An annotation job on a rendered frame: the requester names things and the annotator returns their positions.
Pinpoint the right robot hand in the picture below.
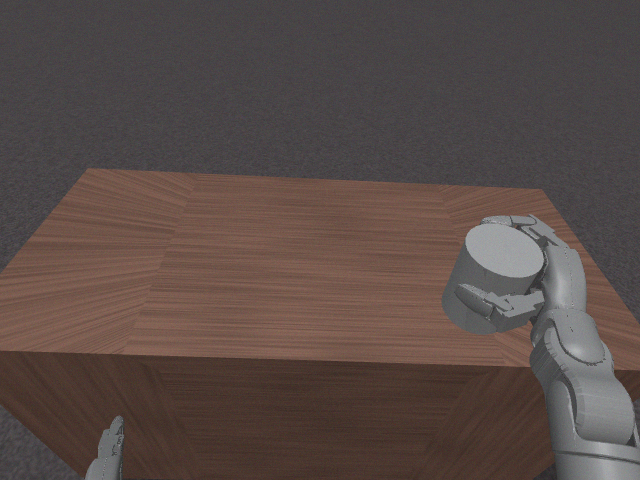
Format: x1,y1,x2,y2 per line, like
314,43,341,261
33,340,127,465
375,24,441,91
455,214,587,333

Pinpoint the left robot hand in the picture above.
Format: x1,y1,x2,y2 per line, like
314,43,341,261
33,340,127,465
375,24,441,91
85,416,125,480

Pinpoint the can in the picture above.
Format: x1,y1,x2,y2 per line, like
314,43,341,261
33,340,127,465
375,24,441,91
441,223,544,335

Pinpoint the right robot arm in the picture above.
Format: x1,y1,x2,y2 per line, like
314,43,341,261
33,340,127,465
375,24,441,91
529,308,640,480

